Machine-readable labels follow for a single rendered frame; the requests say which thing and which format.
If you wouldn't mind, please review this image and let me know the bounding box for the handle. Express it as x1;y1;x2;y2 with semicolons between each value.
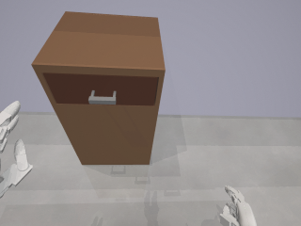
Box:
88;90;117;105

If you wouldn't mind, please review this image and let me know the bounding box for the right robot hand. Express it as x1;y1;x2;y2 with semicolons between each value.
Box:
220;186;257;226

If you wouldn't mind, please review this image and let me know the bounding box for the left robot hand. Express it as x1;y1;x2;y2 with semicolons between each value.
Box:
0;101;33;199

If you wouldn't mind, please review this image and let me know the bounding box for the cabinet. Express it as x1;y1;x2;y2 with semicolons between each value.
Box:
31;11;166;165

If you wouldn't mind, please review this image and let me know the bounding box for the drawer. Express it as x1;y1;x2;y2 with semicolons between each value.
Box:
43;73;158;106

